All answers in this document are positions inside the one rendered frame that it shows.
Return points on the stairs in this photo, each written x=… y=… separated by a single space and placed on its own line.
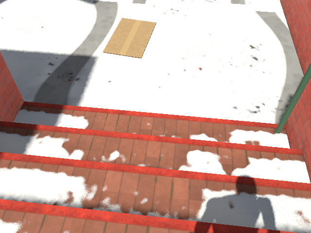
x=73 y=169

